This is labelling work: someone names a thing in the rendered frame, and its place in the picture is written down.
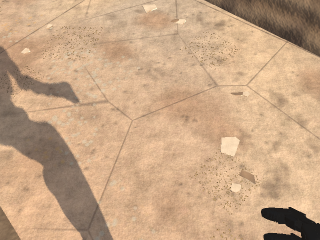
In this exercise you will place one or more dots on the right robot hand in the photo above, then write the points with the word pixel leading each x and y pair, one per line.
pixel 293 219

